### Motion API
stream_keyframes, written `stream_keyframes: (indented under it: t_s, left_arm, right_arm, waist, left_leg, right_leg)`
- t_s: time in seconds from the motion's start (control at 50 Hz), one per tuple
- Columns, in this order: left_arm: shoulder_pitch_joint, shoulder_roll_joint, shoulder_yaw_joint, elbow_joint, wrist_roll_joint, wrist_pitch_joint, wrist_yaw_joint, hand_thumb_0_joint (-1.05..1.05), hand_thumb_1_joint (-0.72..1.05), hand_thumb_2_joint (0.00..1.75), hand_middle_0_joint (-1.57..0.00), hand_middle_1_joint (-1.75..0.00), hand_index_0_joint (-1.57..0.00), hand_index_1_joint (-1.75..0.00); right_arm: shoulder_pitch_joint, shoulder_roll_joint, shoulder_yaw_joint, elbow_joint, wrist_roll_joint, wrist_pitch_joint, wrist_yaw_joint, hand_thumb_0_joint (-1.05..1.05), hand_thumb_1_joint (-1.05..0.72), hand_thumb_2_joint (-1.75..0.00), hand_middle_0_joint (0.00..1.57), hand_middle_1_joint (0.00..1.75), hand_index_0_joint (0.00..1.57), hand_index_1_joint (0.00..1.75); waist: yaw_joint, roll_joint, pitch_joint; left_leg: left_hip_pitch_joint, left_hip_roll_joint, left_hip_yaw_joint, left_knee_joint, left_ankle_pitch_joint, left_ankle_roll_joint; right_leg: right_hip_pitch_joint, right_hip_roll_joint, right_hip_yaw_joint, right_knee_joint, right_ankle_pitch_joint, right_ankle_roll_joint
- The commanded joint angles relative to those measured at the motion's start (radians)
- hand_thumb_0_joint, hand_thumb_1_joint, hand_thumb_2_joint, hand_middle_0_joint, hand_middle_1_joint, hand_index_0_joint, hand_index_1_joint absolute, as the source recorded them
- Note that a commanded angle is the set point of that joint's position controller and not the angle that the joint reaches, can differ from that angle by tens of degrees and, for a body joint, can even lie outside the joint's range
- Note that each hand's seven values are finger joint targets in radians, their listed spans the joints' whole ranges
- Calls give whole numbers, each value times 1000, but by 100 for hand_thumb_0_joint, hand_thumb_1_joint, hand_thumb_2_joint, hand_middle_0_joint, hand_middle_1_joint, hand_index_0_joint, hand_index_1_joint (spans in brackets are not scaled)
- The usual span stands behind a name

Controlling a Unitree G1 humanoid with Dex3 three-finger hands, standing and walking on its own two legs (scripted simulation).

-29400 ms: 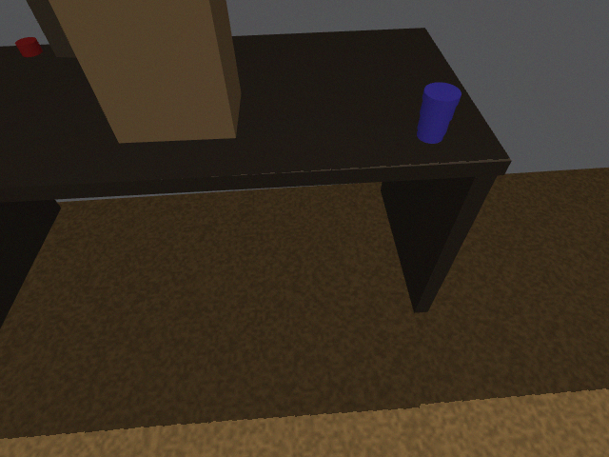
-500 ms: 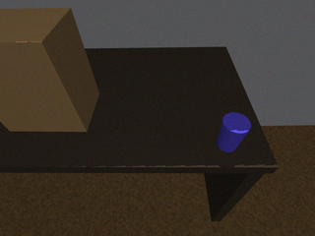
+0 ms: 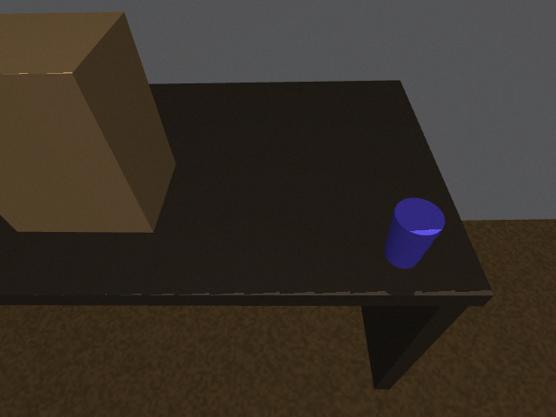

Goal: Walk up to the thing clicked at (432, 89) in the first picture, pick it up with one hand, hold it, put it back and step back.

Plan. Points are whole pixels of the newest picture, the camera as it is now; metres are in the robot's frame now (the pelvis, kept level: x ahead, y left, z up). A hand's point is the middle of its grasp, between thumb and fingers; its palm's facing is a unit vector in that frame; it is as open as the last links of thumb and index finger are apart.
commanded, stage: stand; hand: right
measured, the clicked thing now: (409, 236) +0.39 -0.19 +0.01
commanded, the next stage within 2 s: step back in 0.08 s
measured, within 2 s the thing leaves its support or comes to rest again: neither
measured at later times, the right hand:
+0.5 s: hand out of the picture -0.05 -0.22 -0.15, palm faces -0.02 +0.90 -0.44, open 7.3 cm
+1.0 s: hand out of the picture -0.11 -0.22 -0.17, palm faces +0.08 +0.93 -0.35, open 7.3 cm
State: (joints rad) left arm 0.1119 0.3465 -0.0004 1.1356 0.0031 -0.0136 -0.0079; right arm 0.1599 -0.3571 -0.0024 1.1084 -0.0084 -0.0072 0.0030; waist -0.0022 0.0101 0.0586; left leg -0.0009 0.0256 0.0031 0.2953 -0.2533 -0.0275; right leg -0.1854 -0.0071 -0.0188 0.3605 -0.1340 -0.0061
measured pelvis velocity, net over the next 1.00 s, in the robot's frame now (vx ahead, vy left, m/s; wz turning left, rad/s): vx -0.20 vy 0.05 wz -0.12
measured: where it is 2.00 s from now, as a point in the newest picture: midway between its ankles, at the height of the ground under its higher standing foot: outside the picture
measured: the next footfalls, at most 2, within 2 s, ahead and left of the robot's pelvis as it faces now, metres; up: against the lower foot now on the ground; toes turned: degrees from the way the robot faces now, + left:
right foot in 0.86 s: -0.14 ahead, -0.04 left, +0.00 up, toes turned -3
left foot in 1.28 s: -0.26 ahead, +0.18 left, +0.00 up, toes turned -4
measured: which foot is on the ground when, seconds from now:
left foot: down 0.00-0.90, up 0.92-1.00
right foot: down 0.00-0.42, up 0.44-0.84, down 0.86-1.00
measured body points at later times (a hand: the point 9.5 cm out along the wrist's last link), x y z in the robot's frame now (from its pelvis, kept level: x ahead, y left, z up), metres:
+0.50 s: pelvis -0.09 +0.07 -0.02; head -0.02 +0.10 +0.42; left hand +0.07 +0.37 -0.16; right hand -0.05 -0.26 -0.12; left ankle -0.10 +0.16 -0.75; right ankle -0.02 -0.09 -0.70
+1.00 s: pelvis -0.20 +0.05 -0.02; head -0.15 +0.03 +0.43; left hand -0.07 +0.35 -0.12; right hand -0.11 -0.26 -0.15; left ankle -0.17 +0.18 -0.70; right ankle -0.18 -0.04 -0.75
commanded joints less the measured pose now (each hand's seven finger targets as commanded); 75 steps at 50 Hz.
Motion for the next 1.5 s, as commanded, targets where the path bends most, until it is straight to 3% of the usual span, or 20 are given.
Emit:
stream_keyframes:
  t_s: [0.0,0.1,0.18,0.36,0.4,0.42,0.44,0.52,0.66,0.76,0.84,0.9,0.92,0.98,1.14,1.24,1.28,1.32,1.4,1.48]
  left_arm:
    - [-31,219,38,-56,1,-19,16,0,90,90,-20,-30,-20,-30]
    - [-31,286,91,-121,-15,2,27,0,90,90,-20,-30,-20,-30]
    - [-56,319,111,-196,13,12,35,0,90,90,-20,-30,-20,-30]
    - [-151,256,87,-316,12,69,26,0,90,90,-20,-30,-20,-30]
    - [-90,199,79,-317,4,81,34,0,90,90,-20,-30,-20,-30]
    - [-107,236,94,-314,18,81,47,0,90,90,-20,-30,-20,-30]
    - [-124,263,101,-306,24,80,51,0,90,90,-20,-30,-20,-30]
    - [23,237,103,-283,3,80,37,0,90,90,-20,-30,-20,-30]
    - [-35,209,107,-348,15,62,31,0,90,90,-20,-30,-20,-30]
    - [42,207,116,-330,27,59,20,0,90,90,-20,-30,-20,-30]
    - [135,220,130,-297,38,46,12,0,90,90,-20,-30,-20,-30]
    - [35,360,157,-365,35,40,9,0,90,90,-20,-30,-20,-30]
    - [-1,333,154,-389,38,36,11,0,90,90,-20,-30,-20,-30]
    - [-72,244,132,-423,29,37,21,0,90,90,-20,-30,-20,-30]
    - [61,235,143,-449,38,55,28,0,90,90,-20,-30,-20,-30]
    - [-27,259,133,-475,24,79,17,0,90,90,-20,-30,-20,-30]
    - [-12,201,120,-483,21,80,10,0,90,90,-20,-30,-20,-30]
    - [-72,262,155,-473,38,79,24,0,90,90,-20,-30,-20,-30]
    - [69,218,152,-401,11,85,11,0,90,90,-20,-30,-20,-30]
    - [63,207,146,-409,23,74,16,0,90,90,-20,-30,-20,-30]
  right_arm:
    - [-14,-212,-44,-53,-3,-16,-14,0,-90,-90,20,30,20,30]
    - [-18,-229,-67,-90,15,13,-17,0,-90,-90,20,30,20,30]
    - [31,-217,-85,-126,12,47,-13,0,-90,-90,20,30,20,30]
    - [138,-227,-115,-153,-25,35,-8,0,-90,-90,20,30,20,30]
    - [22,-377,-148,-205,-53,25,-12,0,-90,-90,20,30,20,30]
    - [0,-434,-153,-234,-37,24,-11,0,-90,-90,20,30,20,30]
    - [-32,-414,-156,-246,-36,18,-16,0,-90,-90,20,30,20,30]
    - [-66,-254,-116,-254,-30,6,-39,0,-90,-90,20,30,20,30]
    - [67,-270,-124,-258,-11,13,-53,0,-90,-90,20,30,20,30]
    - [5,-294,-129,-297,-11,15,-42,0,-90,-90,20,30,20,30]
    - [-66,-285,-119,-316,1,21,-32,0,-90,-90,20,30,20,30]
    - [-92,-224,-104,-322,9,31,-41,0,-90,-90,20,30,20,30]
    - [-47,-245,-110,-303,4,36,-44,0,-90,-90,20,30,20,30]
    - [23,-240,-96,-259,11,35,-39,0,-90,-90,20,30,20,30]
    - [46,-223,-83,-298,-4,10,-51,0,-90,-90,20,30,20,30]
    - [185,-224,-103,-245,-14,7,-39,0,-90,-90,20,30,20,30]
    - [127,-343,-136,-273,-43,6,-35,0,-90,-90,20,30,20,30]
    - [-17,-420,-152,-328,-39,-2,-38,0,-90,-90,20,30,20,30]
    - [-70,-275,-107,-334,-40,-13,-46,0,-90,-90,20,30,20,30]
    - [16,-264,-118,-332,-21,-3,-47,0,-90,-90,20,30,20,30]
  waist:
    - [5,-7,-78]
    - [15,-75,-39]
    - [11,-198,-123]
    - [-45,-88,-124]
    - [9,188,-73]
    - [-37,248,-74]
    - [-36,220,-43]
    - [61,82,-81]
    - [-43,125,-95]
    - [-16,141,-129]
    - [40,38,-140]
    - [62,-310,-17]
    - [38,-263,21]
    - [-9,-139,10]
    - [68,-195,-151]
    - [-17,-155,-172]
    - [-12,173,-114]
    - [-25,211,-10]
    - [65,78,-4]
    - [3,114,-66]
  left_leg:
    - [-83,108,-63,-57,137,38]
    - [-142,47,-10,197,273,55]
    - [-236,-61,-43,606,-328,63]
    - [-167,-17,-47,112,43,44]
    - [-159,269,-428,-11,324,115]
    - [-296,376,-533,-28,360,233]
    - [-327,376,-541,-41,311,266]
    - [8,148,-178,144,596,96]
    - [110,222,-214,178,644,184]
    - [-21,265,-248,176,434,233]
    - [-219,207,-194,254,258,158]
    - [-386,-116,-53,717,-394,24]
    - [-385,-105,-127,834,-395,23]
    - [-428,-144,-171,859,-251,32]
    - [-475,-84,-76,556,-285,-8]
    - [-192,-64,4,133,24,56]
    - [-123,247,-439,14,79,181]
    - [-438,457,-611,-47,103,361]
    - [-280,193,-214,72,347,198]
    - [-44,216,-213,153,430,249]
  right_leg:
    - [101,-120,113,-31,167,-24]
    - [49,-169,167,40,483,-88]
    - [14,-363,366,-37,377,-266]
    - [-131,-154,178,257,43,-112]
    - [-353,130,131,560,-430,-16]
    - [-285,136,223,721,-523,0]
    - [-287,124,256,817,-487,-3]
    - [-438,140,255,841,-268,-15]
    - [-343,92,179,557,-339,37]
    - [-164,36,94,359,-323,7]
    - [39,8,108,125,-55,-37]
    - [-162,-356,554,-72,73,-295]
    - [-203,-359,575,-73,79,-301]
    - [-127,-178,289,0,201,-153]
    - [229,-232,299,101,305,-221]
    - [38,-175,223,171,56,-117]
    - [-298,25,99,416,-326,-15]
    - [-236,79,220,858,-493,7]
    - [-323,150,243,950,-311,0]
    - [-372,108,211,792,-344,53]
